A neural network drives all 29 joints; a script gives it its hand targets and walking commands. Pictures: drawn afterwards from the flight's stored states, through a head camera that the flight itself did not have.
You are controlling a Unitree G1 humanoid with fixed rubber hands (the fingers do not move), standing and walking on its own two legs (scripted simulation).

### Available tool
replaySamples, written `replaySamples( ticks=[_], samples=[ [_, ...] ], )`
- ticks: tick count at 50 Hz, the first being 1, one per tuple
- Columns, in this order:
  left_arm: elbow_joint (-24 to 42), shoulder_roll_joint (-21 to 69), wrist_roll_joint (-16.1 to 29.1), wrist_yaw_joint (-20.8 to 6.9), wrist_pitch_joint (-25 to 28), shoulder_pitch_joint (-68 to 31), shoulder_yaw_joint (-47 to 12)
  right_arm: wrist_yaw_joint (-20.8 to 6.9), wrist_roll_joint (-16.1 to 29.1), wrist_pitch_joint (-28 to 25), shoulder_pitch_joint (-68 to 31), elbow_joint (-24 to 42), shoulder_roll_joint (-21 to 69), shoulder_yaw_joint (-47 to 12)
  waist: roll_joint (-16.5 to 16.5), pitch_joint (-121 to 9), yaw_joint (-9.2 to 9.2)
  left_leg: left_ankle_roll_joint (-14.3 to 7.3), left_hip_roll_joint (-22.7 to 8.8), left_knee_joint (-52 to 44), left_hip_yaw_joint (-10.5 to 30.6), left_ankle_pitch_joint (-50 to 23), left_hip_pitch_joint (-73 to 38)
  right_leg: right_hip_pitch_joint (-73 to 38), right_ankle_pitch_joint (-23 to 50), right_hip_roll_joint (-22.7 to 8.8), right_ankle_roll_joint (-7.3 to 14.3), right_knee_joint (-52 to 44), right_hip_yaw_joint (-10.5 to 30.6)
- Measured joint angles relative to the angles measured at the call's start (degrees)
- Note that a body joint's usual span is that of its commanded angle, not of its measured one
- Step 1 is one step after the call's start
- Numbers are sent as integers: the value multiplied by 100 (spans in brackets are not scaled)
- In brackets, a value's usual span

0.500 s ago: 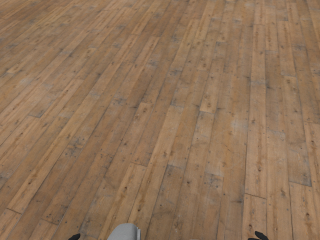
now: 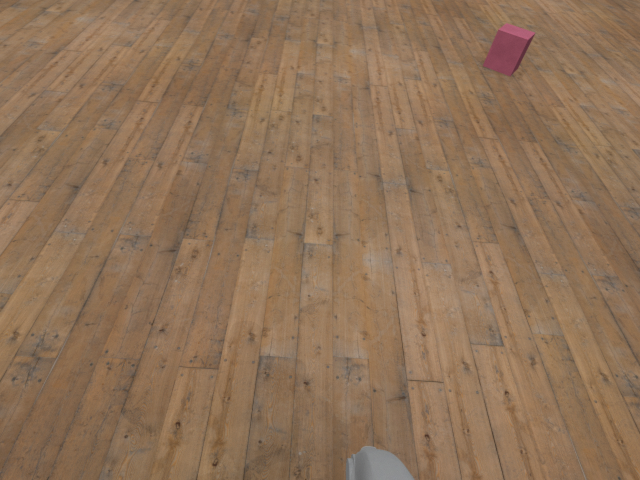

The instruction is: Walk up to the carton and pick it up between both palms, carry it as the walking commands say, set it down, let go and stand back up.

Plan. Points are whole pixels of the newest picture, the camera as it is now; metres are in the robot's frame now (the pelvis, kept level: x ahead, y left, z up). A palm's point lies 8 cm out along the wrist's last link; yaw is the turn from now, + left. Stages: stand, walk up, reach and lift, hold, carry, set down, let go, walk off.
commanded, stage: walk up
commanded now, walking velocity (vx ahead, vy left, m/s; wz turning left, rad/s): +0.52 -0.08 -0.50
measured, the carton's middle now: (508, 49) +3.10 -1.40 -0.64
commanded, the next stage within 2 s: none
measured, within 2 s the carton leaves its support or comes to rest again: neither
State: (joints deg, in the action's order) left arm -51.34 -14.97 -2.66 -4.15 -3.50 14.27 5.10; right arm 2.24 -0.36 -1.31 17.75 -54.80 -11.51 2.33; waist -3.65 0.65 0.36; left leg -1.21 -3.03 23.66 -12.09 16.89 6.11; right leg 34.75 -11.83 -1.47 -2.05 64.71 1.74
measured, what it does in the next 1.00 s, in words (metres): walks ahead, turning right: right foot, then left foot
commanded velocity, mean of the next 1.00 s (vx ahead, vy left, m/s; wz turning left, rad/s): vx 0.50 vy -0.07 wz -0.34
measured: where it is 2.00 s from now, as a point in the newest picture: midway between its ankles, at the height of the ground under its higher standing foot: (404, 302)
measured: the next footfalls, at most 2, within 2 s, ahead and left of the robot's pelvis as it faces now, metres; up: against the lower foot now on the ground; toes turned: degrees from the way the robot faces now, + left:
right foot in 0.34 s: +0.23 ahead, -0.22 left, +0.00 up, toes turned -15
left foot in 0.74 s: +0.55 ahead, -0.03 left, +0.00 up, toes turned -7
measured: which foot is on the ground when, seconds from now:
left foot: down 0.00-0.38, up 0.40-0.72, down 0.74-1.00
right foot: up 0.00-0.32, down 0.34-0.74, up 0.76-1.00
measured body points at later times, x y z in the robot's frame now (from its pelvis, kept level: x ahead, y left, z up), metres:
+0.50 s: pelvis +0.21 -0.10 -0.02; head +0.26 -0.13 +0.42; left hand +0.38 +0.09 -0.16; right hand +0.16 -0.33 -0.18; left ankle +0.11 +0.09 -0.64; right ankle +0.19 -0.21 -0.74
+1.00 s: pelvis +0.46 -0.14 -0.01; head +0.47 -0.14 +0.44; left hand +0.61 +0.08 -0.15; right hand +0.40 -0.39 -0.15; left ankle +0.51 -0.03 -0.74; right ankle +0.44 -0.29 -0.67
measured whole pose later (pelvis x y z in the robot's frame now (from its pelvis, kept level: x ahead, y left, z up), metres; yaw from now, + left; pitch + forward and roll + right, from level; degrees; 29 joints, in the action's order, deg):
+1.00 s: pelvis +0.46 -0.14 -0.01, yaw -22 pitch -3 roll +2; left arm -53.7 -14.7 -1.7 -3.0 -0.8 13.5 4.2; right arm 0.8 -1.0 -2.4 14.9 -58.1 -11.6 2.6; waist -3.1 3.4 -0.2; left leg 1.0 -5.5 29.1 -13.4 14.9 10.7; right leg 31.8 -15.6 -7.1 0.7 65.2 -0.7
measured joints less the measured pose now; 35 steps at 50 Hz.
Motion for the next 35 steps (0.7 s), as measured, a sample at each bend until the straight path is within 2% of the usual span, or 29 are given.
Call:
replaySamples(
  ticks=[4, 10, 14, 16, 17, 18, 19, 20, 21, 22, 24, 27, 31, 35],
  samples=[
    [17, -77, 37, -9, 0, -253, 16, -69, -43, -153, 593, -264, -96, 56, 41, -80, -280, 90, -135, -339, -225, 43, -471, 100, 358, -259, -79, -88, -82],
    [121, -136, 89, -63, 64, -845, -60, -112, -83, -242, 1144, -432, -81, 67, 38, 86, -606, 346, -249, -577, -591, 269, -1014, 25, 610, -424, -75, -932, -182],
    [240, -7, 94, -78, 137, -1186, -158, -140, -135, -223, 1344, -497, -29, 51, 136, 154, -744, 587, -354, -464, -842, 635, -1241, -276, 173, -426, 93, -1932, -368],
    [300, 94, 72, -61, 210, -1293, -216, -170, -151, -199, 1392, -528, -22, 26, 256, 146, -761, 752, -484, -188, -963, 956, -1271, -541, -231, -335, 211, -2429, -492],
    [319, 145, 59, -37, 263, -1337, -231, -184, -149, -185, 1391, -544, -16, 13, 338, 145, -756, 826, -607, 93, -998, 1172, -1221, -659, -201, -244, 274, -2630, -552],
    [288, 232, 42, -5, 337, -1403, -232, -199, -140, -148, 1305, -576, -23, 0, 520, 213, -744, 825, -871, 610, -967, 1380, -1066, -651, -119, -93, 293, -2538, -626],
    [280, 293, 14, 35, 427, -1444, -239, -220, -118, -104, 1186, -580, 12, -29, 621, 286, -729, 667, -1075, 1455, -682, 1264, -715, -624, -250, 4, 317, -2355, -688],
    [292, 327, 7, 99, 524, -1434, -250, -255, -89, -68, 1043, -525, 75, -80, 594, 350, -697, 532, -1036, 2440, -148, 1233, -246, -619, -434, 16, 342, -2198, -686],
    [316, 367, 28, 176, 607, -1354, -263, -282, -63, -56, 874, -421, 123, -125, 542, 415, -652, 430, -863, 3383, 380, 1185, 227, -683, -582, 11, 367, -2143, -659],
    [294, 417, 39, 243, 681, -1217, -274, -303, -44, -68, 676, -317, 142, -150, 520, 464, -591, 333, -716, 4084, 741, 1114, 622, -819, -666, 34, 381, -2199, -626],
    [136, 524, 44, 336, 722, -853, -307, -342, -46, -97, 237, -105, 102, -162, 558, 468, -440, 205, -558, 4740, 1159, 877, 1298, -1162, -700, 123, 348, -2482, -567],
    [-162, 636, 85, 397, 677, -282, -328, -347, -99, -138, -451, 204, -52, -115, 659, 474, -204, 160, -520, 4449, 1334, 634, 2041, -1784, -742, 214, 370, -2978, -509],
    [-485, 618, 127, 389, 700, 399, -336, -369, -129, -90, -1194, 497, -289, 6, 722, 471, 101, 239, -538, 3349, 1087, 132, 2674, -2510, -907, 203, 288, -3451, -489],
    [-716, 480, 141, 368, 685, 996, -281, -387, -83, -72, -1650, 609, -376, 28, 659, 421, 385, 313, -413, 1982, 789, -264, 2621, -3121, -1200, 201, 170, -3723, -390]
  ],
)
